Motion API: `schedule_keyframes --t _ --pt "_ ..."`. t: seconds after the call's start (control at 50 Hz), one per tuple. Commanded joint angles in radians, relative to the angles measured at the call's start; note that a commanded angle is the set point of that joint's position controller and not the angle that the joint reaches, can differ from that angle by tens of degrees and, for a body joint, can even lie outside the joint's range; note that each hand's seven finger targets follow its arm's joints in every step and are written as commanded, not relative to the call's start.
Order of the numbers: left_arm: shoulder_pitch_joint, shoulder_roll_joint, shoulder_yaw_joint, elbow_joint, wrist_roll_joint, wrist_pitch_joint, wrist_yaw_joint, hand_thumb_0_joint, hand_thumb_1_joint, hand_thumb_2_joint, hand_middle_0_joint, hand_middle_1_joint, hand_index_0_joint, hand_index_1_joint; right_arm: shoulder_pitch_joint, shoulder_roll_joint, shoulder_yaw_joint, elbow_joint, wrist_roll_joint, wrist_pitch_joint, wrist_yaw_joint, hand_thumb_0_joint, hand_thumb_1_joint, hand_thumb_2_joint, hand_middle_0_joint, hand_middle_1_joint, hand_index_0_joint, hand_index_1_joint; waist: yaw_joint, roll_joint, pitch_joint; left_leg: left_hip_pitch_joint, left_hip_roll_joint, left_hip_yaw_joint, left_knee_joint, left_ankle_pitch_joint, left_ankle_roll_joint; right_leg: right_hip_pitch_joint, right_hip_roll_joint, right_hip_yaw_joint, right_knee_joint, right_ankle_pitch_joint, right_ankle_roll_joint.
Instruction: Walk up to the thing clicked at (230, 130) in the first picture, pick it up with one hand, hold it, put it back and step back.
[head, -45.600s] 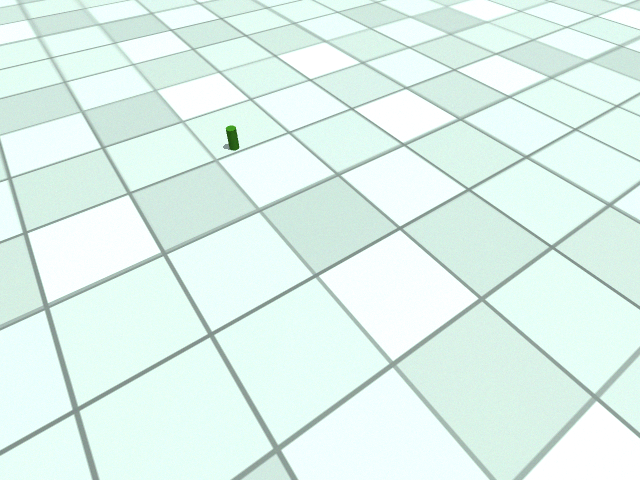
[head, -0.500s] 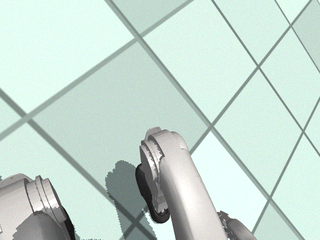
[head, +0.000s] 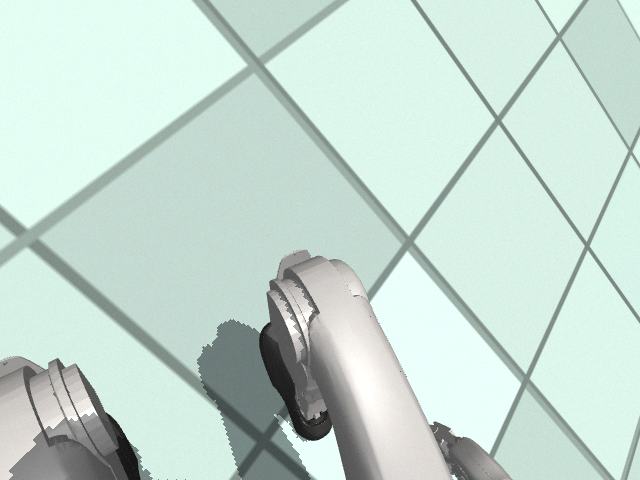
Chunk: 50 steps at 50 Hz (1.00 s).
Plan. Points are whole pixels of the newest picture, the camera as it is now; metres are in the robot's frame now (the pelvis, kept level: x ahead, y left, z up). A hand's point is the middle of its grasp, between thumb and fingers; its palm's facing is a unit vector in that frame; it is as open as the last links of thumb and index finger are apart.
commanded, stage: open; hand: left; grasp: from above
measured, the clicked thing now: out of the picture +0.52 +0.31 -0.25
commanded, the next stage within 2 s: withdraw in 0.80 s
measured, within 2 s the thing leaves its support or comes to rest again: neither
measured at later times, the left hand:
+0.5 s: hand out of the picture +0.50 +0.31 -0.22, palm faces -0.43 -0.12 -0.89, open 12.3 cm
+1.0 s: hand out of the picture +0.50 +0.31 -0.22, palm faces -0.43 -0.12 -0.90, open 13.6 cm
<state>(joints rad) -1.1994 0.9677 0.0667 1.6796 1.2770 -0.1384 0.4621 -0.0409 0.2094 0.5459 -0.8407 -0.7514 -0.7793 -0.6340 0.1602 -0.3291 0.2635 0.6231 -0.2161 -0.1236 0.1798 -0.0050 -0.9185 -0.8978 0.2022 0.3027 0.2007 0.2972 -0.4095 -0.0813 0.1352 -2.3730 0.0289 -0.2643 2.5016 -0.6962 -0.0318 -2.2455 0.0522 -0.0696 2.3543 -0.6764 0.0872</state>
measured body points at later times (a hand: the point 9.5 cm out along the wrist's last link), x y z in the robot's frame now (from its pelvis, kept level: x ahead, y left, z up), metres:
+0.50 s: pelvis +0.00 +0.00 +0.00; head +0.28 +0.11 +0.33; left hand +0.52 +0.31 -0.17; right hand +0.04 -0.26 -0.06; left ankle +0.06 +0.14 -0.28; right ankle +0.11 -0.14 -0.28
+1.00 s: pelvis +0.00 +0.00 +0.00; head +0.28 +0.11 +0.33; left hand +0.52 +0.31 -0.17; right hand +0.03 -0.26 -0.05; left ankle +0.06 +0.14 -0.28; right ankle +0.11 -0.14 -0.28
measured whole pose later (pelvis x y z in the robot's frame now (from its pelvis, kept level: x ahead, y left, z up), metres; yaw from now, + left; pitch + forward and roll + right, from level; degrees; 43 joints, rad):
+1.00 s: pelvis +0.00 +0.00 +0.00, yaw -1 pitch +31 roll -14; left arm -1.18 0.98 0.07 1.63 1.28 -0.13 0.46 0.00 -0.48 1.04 -0.10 -1.07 -0.11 -1.06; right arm 0.17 -0.33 0.27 0.61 -0.22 -0.12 0.18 -0.01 -0.91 -0.90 0.20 0.30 0.20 0.30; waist -0.41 -0.09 0.14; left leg -2.38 0.03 -0.27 2.50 -0.69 -0.03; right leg -2.24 0.05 -0.08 2.34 -0.67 0.08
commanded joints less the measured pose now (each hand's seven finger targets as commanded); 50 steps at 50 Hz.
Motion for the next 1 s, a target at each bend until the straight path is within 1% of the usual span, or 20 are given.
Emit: schedule_keyframes --t 0.0,0.1,0.14,0.16,0.18,0.2,0.24,0.36,0.4,0.46,0.48,0.54,0.66,0.78,0.8,0.84,0.9,0.92,0.96,0.98 --pt "-0.277 0.181 -0.012 -0.109 -0.006 0.003 0.047 0.000 0.348 0.629 -0.651 -0.745 -0.687 -0.705 0.211 -0.307 -0.093 0.017 0.004 -0.002 -0.015 0.000 -0.903 -0.900 0.200 0.300 0.200 0.300 -0.057 0.465 -0.671 0.511 0.015 0.134 -0.233 0.202 0.044 0.349 0.031 -0.176 -0.207 0.274 -0.100" --pt "-0.300 0.208 -0.004 -0.129 -0.002 0.005 0.058 0.000 -0.042 0.712 -0.456 -0.770 -0.474 -0.751 0.201 -0.310 -0.088 0.008 0.002 -0.002 -0.017 0.000 -0.900 -0.901 0.200 0.301 0.200 0.301 -0.048 0.494 -0.672 0.521 0.016 0.132 -0.237 0.199 0.038 0.340 0.028 -0.182 -0.206 0.268 -0.106" --pt "-0.285 0.185 -0.018 -0.115 -0.005 0.009 0.052 0.000 -0.113 0.762 -0.418 -0.781 -0.425 -0.773 0.206 -0.311 -0.094 0.016 0.006 -0.007 -0.015 0.000 -0.902 -0.901 0.200 0.301 0.200 0.301 -0.064 0.478 -0.643 0.512 0.015 0.137 -0.231 0.185 0.042 0.335 0.029 -0.175 -0.209 0.260 -0.103" --pt "-0.327 0.210 -0.005 -0.173 -0.010 0.003 0.058 0.000 -0.140 0.764 -0.394 -0.795 -0.403 -0.785 0.202 -0.316 -0.090 0.004 0.005 -0.009 -0.015 0.000 -0.902 -0.902 0.200 0.301 0.200 0.301 -0.053 0.506 -0.672 0.519 0.014 0.134 -0.238 0.209 0.037 0.349 0.027 -0.179 -0.209 0.275 -0.106" --pt "-0.279 0.202 -0.001 -0.112 -0.006 0.013 0.058 0.000 -0.159 0.790 -0.390 -0.798 -0.393 -0.795 0.207 -0.311 -0.088 0.006 0.002 -0.009 -0.015 0.000 -0.902 -0.902 0.200 0.301 0.200 0.301 -0.052 0.487 -0.668 0.526 0.015 0.131 -0.238 0.206 0.036 0.348 0.027 -0.181 -0.205 0.271 -0.107" --pt "-0.308 0.204 -0.003 -0.180 -0.005 0.010 0.057 0.000 -0.169 0.806 -0.380 -0.807 -0.382 -0.803 0.200 -0.314 -0.094 -0.004 0.005 -0.009 -0.013 0.000 -0.901 -0.901 0.201 0.301 0.200 0.301 -0.047 0.521 -0.695 0.556 0.015 0.129 -0.244 0.228 0.033 0.345 0.024 -0.183 -0.200 0.285 -0.107" --pt "-0.281 0.184 -0.020 -0.134 -0.008 0.018 0.055 0.000 -0.203 0.815 -0.350 -0.835 -0.355 -0.830 0.190 -0.306 -0.091 0.002 0.004 -0.007 -0.011 0.000 -0.904 -0.902 0.200 0.301 0.200 0.301 -0.052 0.510 -0.685 0.542 0.018 0.128 -0.247 0.205 0.035 0.342 0.031 -0.182 -0.204 0.274 -0.106" --pt "-0.277 0.188 0.007 -0.141 -0.011 0.031 0.048 0.000 -0.350 0.882 -0.230 -0.885 -0.229 -0.884 0.210 -0.324 -0.095 0.003 0.004 -0.002 -0.007 0.000 -0.899 -0.901 0.201 0.301 0.201 0.301 -0.059 0.507 -0.670 0.546 0.015 0.126 -0.230 0.261 0.030 0.339 0.024 -0.183 -0.200 0.306 -0.113" --pt "-0.279 0.225 0.026 -0.165 -0.006 0.027 0.047 0.000 -0.363 0.916 -0.223 -0.918 -0.221 -0.920 0.213 -0.317 -0.094 0.006 0.000 0.002 -0.005 0.000 -0.900 -0.902 0.201 0.301 0.201 0.301 -0.054 0.513 -0.680 0.531 0.017 0.130 -0.242 0.235 0.034 0.371 0.027 -0.177 -0.208 0.291 -0.109" --pt "-0.292 0.169 -0.011 -0.183 -0.016 0.024 0.029 0.000 -0.386 0.975 -0.195 -0.972 -0.192 -0.974 0.204 -0.312 -0.092 -0.004 0.000 0.000 -0.002 0.000 -0.901 -0.902 0.201 0.301 0.201 0.301 -0.061 0.533 -0.690 0.547 0.014 0.129 -0.240 0.244 0.031 0.355 0.025 -0.180 -0.206 0.297 -0.111" --pt "-0.243 0.182 0.003 -0.123 -0.023 0.029 0.029 0.000 -0.400 0.977 -0.186 -0.974 -0.182 -0.977 0.209 -0.312 -0.097 0.006 0.005 0.003 -0.003 0.000 -0.901 -0.902 0.201 0.301 0.200 0.301 -0.059 0.493 -0.673 0.539 0.018 0.126 -0.245 0.228 0.035 0.360 0.028 -0.180 -0.206 0.289 -0.108" --pt "-0.262 0.199 -0.002 -0.174 -0.018 0.022 0.024 0.000 -0.433 1.005 -0.148 -1.012 -0.147 -1.012 0.211 -0.312 -0.095 0.008 0.005 0.008 -0.003 0.000 -0.898 -0.901 0.201 0.301 0.201 0.301 -0.047 0.518 -0.720 0.547 0.018 0.129 -0.240 0.253 0.035 0.390 0.029 -0.176 -0.204 0.312 -0.105" --pt "-0.285 0.206 0.006 -0.180 -0.013 0.006 0.027 0.000 -0.496 1.045 -0.095 -1.050 -0.092 -1.051 0.213 -0.326 -0.094 0.003 0.008 0.008 -0.009 0.000 -0.898 -0.900 0.201 0.301 0.201 0.301 -0.059 0.494 -0.642 0.513 0.013 0.127 -0.238 0.208 0.036 0.335 0.025 -0.183 -0.210 0.265 -0.112" --pt "-0.291 0.215 0.017 -0.178 -0.003 0.002 0.034 0.000 -0.479 1.077 -0.088 -1.096 -0.090 -1.092 0.220 -0.324 -0.092 0.000 0.001 0.009 -0.010 0.000 -0.895 -0.900 0.201 0.301 0.201 0.301 -0.058 0.499 -0.666 0.527 0.015 0.126 -0.236 0.218 0.035 0.351 0.025 -0.183 -0.207 0.278 -0.107" --pt "-0.273 0.186 -0.015 -0.145 -0.007 0.005 0.035 0.000 -0.491 1.087 -0.090 -1.089 -0.087 -1.090 0.203 -0.311 -0.087 -0.002 -0.002 0.009 -0.010 0.000 -0.897 -0.900 0.201 0.301 0.201 0.301 -0.057 0.501 -0.661 0.521 0.016 0.130 -0.242 0.197 0.036 0.358 0.028 -0.178 -0.214 0.266 -0.107" --pt "-0.279 0.212 0.008 -0.162 -0.004 0.008 0.037 0.000 -0.477 1.081 -0.087 -1.101 -0.089 -1.097 0.225 -0.325 -0.092 0.008 0.000 0.004 -0.011 0.000 -0.896 -0.899 0.201 0.301 0.201 0.301 -0.062 0.500 -0.668 0.542 0.015 0.127 -0.240 0.218 0.035 0.351 0.026 -0.182 -0.212 0.282 -0.105" --pt "-0.266 0.196 -0.008 -0.143 -0.006 0.015 0.039 0.000 -0.554 0.995 -0.065 -1.032 -0.071 -1.024 0.210 -0.320 -0.091 0.000 0.001 0.004 -0.011 0.000 -0.915 -0.903 0.200 0.300 0.200 0.300 -0.058 0.505 -0.660 0.532 0.017 0.126 -0.247 0.203 0.034 0.343 0.028 -0.183 -0.213 0.268 -0.109" --pt "-0.294 0.234 0.020 -0.184 -0.005 0.014 0.046 0.000 -0.563 1.002 -0.065 -1.019 -0.065 -1.018 0.218 -0.328 -0.092 0.001 0.000 0.007 -0.013 0.000 -0.916 -0.905 0.200 0.300 0.200 0.300 -0.053 0.509 -0.677 0.532 0.017 0.123 -0.246 0.209 0.032 0.346 0.026 -0.187 -0.212 0.270 -0.111" --pt "-0.326 0.219 0.012 -0.259 -0.005 0.020 0.044 0.000 -0.567 1.001 -0.065 -1.018 -0.066 -1.017 0.204 -0.318 -0.098 -0.013 0.005 -0.001 -0.009 0.000 -0.917 -0.905 0.200 0.300 0.200 0.300 -0.031 0.582 -0.731 0.605 0.015 0.128 -0.248 0.261 0.022 0.340 0.020 -0.182 -0.195 0.310 -0.116" --pt "-0.338 0.248 0.026 -0.298 -0.003 0.022 0.047 0.000 -0.568 1.003 -0.068 -1.013 -0.066 -1.014 0.205 -0.322 -0.102 -0.014 0.005 0.001 -0.008 0.000 -0.918 -0.906 0.200 0.300 0.200 0.300 -0.025 0.615 -0.776 0.626 0.018 0.128 -0.253 0.280 0.019 0.351 0.022 -0.184 -0.194 0.320 -0.117"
